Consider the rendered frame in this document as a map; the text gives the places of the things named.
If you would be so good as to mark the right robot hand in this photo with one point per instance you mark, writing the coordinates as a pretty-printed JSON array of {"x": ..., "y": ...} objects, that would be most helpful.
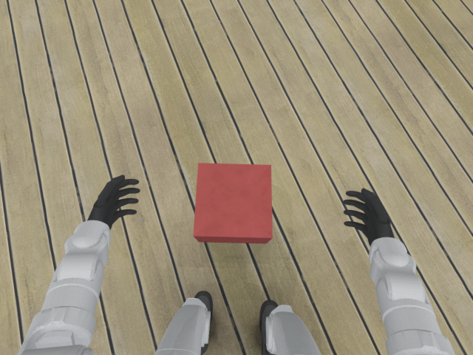
[{"x": 375, "y": 218}]

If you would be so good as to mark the carton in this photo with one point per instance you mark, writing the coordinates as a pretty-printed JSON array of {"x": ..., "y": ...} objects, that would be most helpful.
[{"x": 233, "y": 203}]

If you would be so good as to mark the robot right forearm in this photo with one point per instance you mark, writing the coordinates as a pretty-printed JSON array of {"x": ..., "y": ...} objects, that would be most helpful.
[{"x": 408, "y": 316}]

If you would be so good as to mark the robot thigh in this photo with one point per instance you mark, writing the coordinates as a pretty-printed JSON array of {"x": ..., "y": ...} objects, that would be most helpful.
[
  {"x": 288, "y": 335},
  {"x": 187, "y": 332}
]

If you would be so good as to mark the left robot hand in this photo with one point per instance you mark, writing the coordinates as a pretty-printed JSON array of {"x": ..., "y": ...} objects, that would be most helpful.
[{"x": 107, "y": 204}]

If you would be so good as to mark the right robot thigh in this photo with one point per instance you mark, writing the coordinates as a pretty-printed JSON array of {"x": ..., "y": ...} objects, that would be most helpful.
[{"x": 288, "y": 335}]

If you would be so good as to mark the left robot thigh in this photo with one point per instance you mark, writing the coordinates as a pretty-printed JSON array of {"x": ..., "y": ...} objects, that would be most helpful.
[{"x": 187, "y": 332}]

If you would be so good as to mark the robot left forearm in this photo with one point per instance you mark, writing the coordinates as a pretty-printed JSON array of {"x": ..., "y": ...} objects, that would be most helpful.
[{"x": 67, "y": 315}]

